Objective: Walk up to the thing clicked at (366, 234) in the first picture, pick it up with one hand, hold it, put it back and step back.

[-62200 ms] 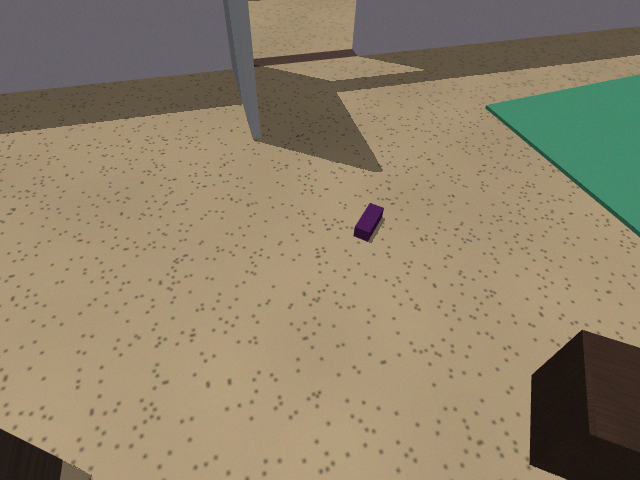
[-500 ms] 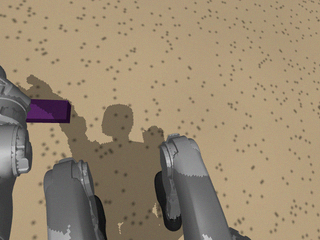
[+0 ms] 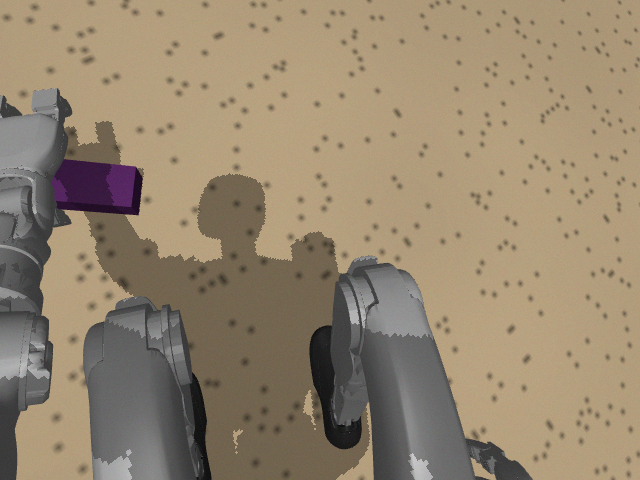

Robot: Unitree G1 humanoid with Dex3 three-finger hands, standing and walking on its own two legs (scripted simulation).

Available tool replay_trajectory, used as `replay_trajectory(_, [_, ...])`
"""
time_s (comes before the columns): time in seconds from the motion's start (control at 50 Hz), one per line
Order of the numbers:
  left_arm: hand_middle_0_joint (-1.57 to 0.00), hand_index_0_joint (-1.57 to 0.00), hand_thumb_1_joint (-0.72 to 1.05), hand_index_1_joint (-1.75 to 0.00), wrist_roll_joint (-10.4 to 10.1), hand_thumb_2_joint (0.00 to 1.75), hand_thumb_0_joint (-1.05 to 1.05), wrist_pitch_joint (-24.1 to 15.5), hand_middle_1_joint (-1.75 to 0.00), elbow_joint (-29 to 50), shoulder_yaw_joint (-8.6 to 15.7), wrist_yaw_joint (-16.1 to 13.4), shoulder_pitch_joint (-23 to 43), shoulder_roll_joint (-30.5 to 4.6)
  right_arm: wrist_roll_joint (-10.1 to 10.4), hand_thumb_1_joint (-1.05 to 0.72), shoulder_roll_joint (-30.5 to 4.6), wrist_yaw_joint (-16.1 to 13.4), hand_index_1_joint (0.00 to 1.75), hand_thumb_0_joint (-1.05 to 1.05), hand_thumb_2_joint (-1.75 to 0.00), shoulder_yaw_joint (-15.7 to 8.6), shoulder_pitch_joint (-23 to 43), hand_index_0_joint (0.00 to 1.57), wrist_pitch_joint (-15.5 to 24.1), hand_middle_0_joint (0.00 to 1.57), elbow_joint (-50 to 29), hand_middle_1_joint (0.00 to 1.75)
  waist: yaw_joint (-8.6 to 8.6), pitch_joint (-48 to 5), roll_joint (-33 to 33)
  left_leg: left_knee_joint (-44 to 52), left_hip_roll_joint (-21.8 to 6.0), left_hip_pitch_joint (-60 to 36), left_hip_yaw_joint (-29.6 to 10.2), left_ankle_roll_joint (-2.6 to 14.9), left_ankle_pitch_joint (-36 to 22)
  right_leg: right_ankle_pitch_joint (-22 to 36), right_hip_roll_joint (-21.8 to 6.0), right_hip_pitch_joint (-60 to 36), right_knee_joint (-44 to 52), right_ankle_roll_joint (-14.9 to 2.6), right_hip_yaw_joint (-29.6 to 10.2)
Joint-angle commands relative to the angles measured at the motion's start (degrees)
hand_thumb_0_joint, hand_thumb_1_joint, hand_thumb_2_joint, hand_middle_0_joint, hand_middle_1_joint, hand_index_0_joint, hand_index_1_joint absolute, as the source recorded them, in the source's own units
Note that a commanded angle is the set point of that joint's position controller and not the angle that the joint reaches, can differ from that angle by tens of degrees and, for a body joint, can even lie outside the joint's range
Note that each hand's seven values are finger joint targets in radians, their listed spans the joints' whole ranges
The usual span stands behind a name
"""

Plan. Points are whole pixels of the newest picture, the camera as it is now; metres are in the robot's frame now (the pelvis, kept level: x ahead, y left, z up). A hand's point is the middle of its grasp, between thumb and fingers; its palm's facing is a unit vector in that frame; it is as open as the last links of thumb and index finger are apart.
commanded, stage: go down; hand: left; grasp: from above
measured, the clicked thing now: (82, 186) +0.52 +0.26 -0.32
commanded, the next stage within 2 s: none
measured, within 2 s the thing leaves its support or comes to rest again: neither
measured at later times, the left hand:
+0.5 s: hand out of the picture +0.48 +0.29 +0.00, palm faces -0.33 -0.18 -0.93, open 14.2 cm
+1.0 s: hand out of the picture +0.48 +0.30 +0.07, palm faces -0.28 -0.28 -0.92, open 14.1 cm
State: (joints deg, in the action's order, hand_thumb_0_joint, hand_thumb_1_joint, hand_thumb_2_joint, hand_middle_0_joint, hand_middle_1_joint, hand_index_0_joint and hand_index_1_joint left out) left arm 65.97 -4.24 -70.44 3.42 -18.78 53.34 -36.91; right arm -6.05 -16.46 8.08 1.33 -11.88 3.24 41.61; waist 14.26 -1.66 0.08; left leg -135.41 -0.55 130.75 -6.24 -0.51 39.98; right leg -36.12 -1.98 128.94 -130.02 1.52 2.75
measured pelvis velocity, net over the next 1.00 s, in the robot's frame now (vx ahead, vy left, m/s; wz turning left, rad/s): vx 0.02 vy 0.00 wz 0.04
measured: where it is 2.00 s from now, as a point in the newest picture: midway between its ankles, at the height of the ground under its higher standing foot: (266, 431)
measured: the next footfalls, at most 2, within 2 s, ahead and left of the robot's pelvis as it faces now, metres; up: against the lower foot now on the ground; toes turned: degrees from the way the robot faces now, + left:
none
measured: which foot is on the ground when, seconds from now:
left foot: down 0.00-1.00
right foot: down 0.00-1.00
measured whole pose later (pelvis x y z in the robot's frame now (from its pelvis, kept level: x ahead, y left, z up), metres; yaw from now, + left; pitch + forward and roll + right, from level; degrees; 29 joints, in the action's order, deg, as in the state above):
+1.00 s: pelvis +0.02 +0.00 +0.16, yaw +2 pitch +37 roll -4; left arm 49.1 20.3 -72.3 4.4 -15.9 54.8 -31.1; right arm -1.1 -13.4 2.3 1.3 -11.6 4.2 42.4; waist 9.8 -12.0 -3.5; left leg -105.1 -2.2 103.6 -4.0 -1.0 38.6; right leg -35.3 -1.4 103.0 -101.4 0.4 2.8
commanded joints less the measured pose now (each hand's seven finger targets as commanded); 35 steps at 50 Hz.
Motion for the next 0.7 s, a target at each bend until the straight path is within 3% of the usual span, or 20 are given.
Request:
replay_trajectory(0.0, [-0.04,0.00,-0.59,-0.93,-1.1,1.03,0.00,2.8,-0.88,12.6,1.6,-1.8,24.2,-14.7,0.7,-0.89,-14.6,-1.3,0.30,0.00,-0.89,-6.7,-14.0,0.20,-0.8,0.20,0.3,0.30,0.62,-49.9,-21.7,18.9,0.6,-38.1,4.9,0.88,-15.1,13.6,2.3,-23.4,14.1,-4.09,4.6])
replay_trajectory(0.02, [-0.04,0.00,-0.58,-0.94,-1.3,1.03,0.00,3.1,-0.89,13.8,2.1,-1.3,23.9,-15.1,0.8,-0.89,-14.4,-1.5,0.30,0.00,-0.89,-7.0,-14.5,0.20,-1.1,0.20,0.1,0.30,0.24,-50.0,-21.3,19.5,0.5,-38.7,4.7,0.94,-14.7,13.1,2.3,-24.2,14.7,-4.20,4.5])
replay_trajectory(0.1, [-0.04,-0.01,-0.56,-0.95,-3.4,1.00,0.00,5.2,-0.92,9.3,0.2,1.8,18.5,-9.8,1.7,-0.89,-13.4,-2.4,0.30,0.00,-0.89,-6.7,-14.4,0.20,-2.3,0.20,-0.1,0.30,-0.15,-46.1,-16.2,22.4,0.7,-36.2,4.5,1.72,-12.5,11.5,2.4,-25.9,18.3,-3.88,4.2])
replay_trajectory(0.16, [-0.04,-0.03,-0.52,-0.96,-5.2,0.97,0.00,6.2,-0.96,9.2,-0.1,3.5,17.4,-9.4,2.3,-0.89,-12.7,-2.9,0.30,0.00,-0.89,-6.2,-14.2,0.20,-2.8,0.20,-0.8,0.30,-0.59,-44.8,-12.4,24.4,0.8,-35.2,4.8,2.13,-12.4,11.4,2.6,-30.0,21.0,-3.64,3.8])
replay_trajectory(0.2, [-0.03,-0.04,-0.50,-0.97,-6.1,0.94,0.00,7.1,-0.98,9.8,0.2,3.9,17.8,-9.8,2.8,-0.89,-12.5,-3.3,0.30,0.00,-0.89,-6.0,-13.6,0.20,-3.2,0.20,-1.5,0.30,-1.22,-44.2,-11.6,26.3,0.8,-35.7,4.6,2.12,-11.6,10.5,2.6,-31.0,22.3,-3.64,3.5])
replay_trajectory(0.24, [-0.04,-0.05,-0.50,-0.98,-6.9,0.94,0.00,7.8,-0.99,11.5,-1.4,4.0,21.1,-8.1,3.0,-0.90,-12.1,-3.7,0.30,0.00,-0.89,-5.7,-12.6,0.20,-3.1,0.20,-2.1,0.30,-0.91,-43.6,-13.5,27.8,0.8,-37.4,4.9,1.93,-10.9,10.1,2.6,-31.1,23.9,-3.83,3.2])
replay_trajectory(0.28, [-0.04,-0.05,-0.50,-0.98,-7.1,0.94,0.00,9.1,-1.00,6.7,-0.7,3.6,18.3,-9.1,3.2,-0.90,-11.8,-4.2,0.30,0.00,-0.89,-5.2,-11.7,0.20,-3.2,0.20,-1.9,0.30,-1.10,-39.2,-10.2,29.1,0.9,-35.3,4.7,2.13,-7.5,6.8,2.9,-30.7,25.6,-3.78,3.0])
replay_trajectory(0.3, [-0.04,-0.06,-0.49,-0.98,-8.0,0.93,0.00,9.3,-1.00,7.9,-0.7,3.2,20.8,-8.7,3.3,-0.90,-11.7,-4.4,0.30,0.00,-0.89,-5.1,-11.6,0.20,-3.0,0.20,-1.9,0.30,-0.65,-39.1,-10.3,29.5,0.9,-35.2,4.6,2.17,-6.7,6.2,2.8,-30.4,26.1,-3.78,2.9])
replay_trajectory(0.32, [-0.04,-0.05,-0.51,-0.98,-8.1,0.94,0.00,9.9,-0.99,5.1,0.2,2.8,18.6,-9.6,3.2,-0.90,-11.4,-4.6,0.30,0.00,-0.89,-4.8,-11.5,0.20,-3.1,0.20,-1.6,0.30,-1.27,-38.0,-9.3,30.4,1.0,-34.5,4.6,2.17,-6.2,5.5,2.9,-31.4,26.5,-3.74,2.8])
replay_trajectory(0.36, [-0.04,-0.05,-0.52,-0.98,-8.4,0.96,0.00,10.6,-0.99,9.9,-0.3,2.6,23.3,-9.7,3.3,-0.90,-11.2,-4.9,0.30,0.00,-0.89,-4.7,-11.3,0.20,-2.9,0.20,-2.0,0.30,-1.77,-42.7,-12.8,31.5,1.0,-39.5,5.0,1.75,-8.2,7.2,2.6,-32.8,27.5,-3.92,2.4])
replay_trajectory(0.38, [-0.04,-0.05,-0.51,-0.99,-8.3,0.95,0.00,11.3,-1.00,9.9,-1.5,2.5,24.3,-8.0,3.4,-0.90,-11.3,-5.0,0.30,0.00,-0.89,-4.7,-10.2,0.20,-2.6,0.20,-3.4,0.30,-1.85,-45.1,-14.8,32.2,1.0,-41.7,5.0,1.50,-9.1,8.1,2.6,-33.4,27.8,-4.07,2.5])
replay_trajectory(0.44, [-0.05,-0.05,-0.53,-0.99,-9.3,0.95,0.00,13.8,-0.99,4.3,0.2,1.3,21.1,-10.0,3.8,-0.90,-11.5,-5.4,0.30,0.00,-0.89,-4.4,-10.4,0.20,-2.2,0.20,-2.9,0.30,-2.35,-42.2,-11.2,33.4,1.0,-39.4,5.1,1.75,-9.5,8.5,2.8,-35.8,29.6,-3.80,2.5])
replay_trajectory(0.48, [-0.05,-0.05,-0.53,-0.98,-10.4,0.96,0.00,14.9,-0.99,6.9,1.0,1.0,22.9,-11.3,3.6,-0.90,-11.2,-5.7,0.30,0.00,-0.89,-4.4,-9.9,0.20,-2.0,0.20,-2.9,0.30,-2.60,-43.7,-12.3,34.3,1.0,-40.5,5.4,1.85,-8.7,7.6,2.8,-37.0,31.3,-3.74,2.1])
replay_trajectory(0.5, [-0.05,-0.05,-0.54,-0.98,-10.8,0.97,0.00,16.0,-0.97,3.4,0.0,1.1,20.9,-9.5,3.8,-0.90,-11.0,-5.8,0.30,0.00,-0.89,-4.3,-9.9,0.20,-1.9,0.20,-2.9,0.30,-2.20,-42.2,-11.1,35.0,1.0,-40.0,5.5,1.90,-7.9,7.0,2.9,-37.6,32.0,-3.63,2.1])
replay_trajectory(0.52, [-0.06,-0.05,-0.54,-0.98,-11.2,0.96,0.00,16.3,-0.97,8.9,0.2,1.2,24.4,-10.6,3.7,-0.90,-10.7,-5.8,0.30,0.00,-0.89,-4.4,-9.4,0.20,-1.6,0.20,-3.1,0.30,-2.82,-46.1,-13.3,35.4,0.9,-42.6,5.9,1.68,-8.8,7.5,2.9,-39.3,32.6,-3.75,1.7])
replay_trajectory(0.58, [-0.07,-0.06,-0.54,-0.97,-12.3,0.96,0.00,18.6,-0.96,6.1,1.4,0.9,22.9,-12.0,4.2,-0.90,-10.4,-6.1,0.30,0.00,-0.89,-4.3,-9.2,0.20,-1.3,0.20,-2.7,0.30,-3.11,-44.6,-11.2,37.0,0.9,-41.3,5.9,1.92,-8.1,6.5,3.1,-41.6,34.8,-3.49,1.5])
replay_trajectory(0.6, [-0.07,-0.06,-0.55,-0.97,-12.7,0.97,0.00,19.2,-0.96,5.9,0.6,1.1,22.6,-10.6,4.1,-0.90,-9.6,-6.1,0.30,0.00,-0.89,-4.1,-8.9,0.20,-1.2,0.20,-2.8,0.30,-3.16,-44.5,-11.8,37.3,0.9,-41.3,6.3,1.93,-8.2,6.8,3.3,-42.7,35.6,-3.47,1.3])
replay_trajectory(0.62, [-0.07,-0.06,-0.55,-0.96,-13.0,0.97,0.00,20.0,-0.94,3.5,0.7,1.2,21.4,-10.4,4.2,-0.90,-9.7,-6.3,0.30,0.00,-0.89,-4.1,-8.7,0.20,-1.0,0.20,-2.5,0.30,-2.83,-43.5,-9.3,37.6,0.8,-40.9,6.0,2.10,-7.7,6.2,3.2,-42.6,36.1,-3.34,1.4])
replay_trajectory(0.64, [-0.08,-0.06,-0.55,-0.96,-13.3,0.97,0.00,20.3,-0.94,6.5,0.3,1.4,22.8,-10.0,4.4,-0.90,-9.0,-6.2,0.30,0.00,-0.89,-4.1,-9.0,0.20,-0.8,0.20,-2.6,0.30,-2.95,-44.9,-11.1,37.8,0.8,-42.1,6.3,2.00,-9.0,7.6,3.3,-43.9,36.4,-3.45,1.1])
replay_trajectory(0.68, [-0.08,-0.07,-0.53,-0.96,-13.7,0.95,0.00,21.3,-0.95,5.2,0.7,1.4,22.7,-10.2,4.6,-0.90,-9.1,-6.4,0.30,0.00,-0.89,-4.1,-9.1,0.20,-0.6,0.20,-2.1,0.30,-2.90,-44.1,-10.4,39.0,0.7,-42.3,6.0,2.05,-9.0,7.7,3.2,-44.4,37.2,-3.40,1.3])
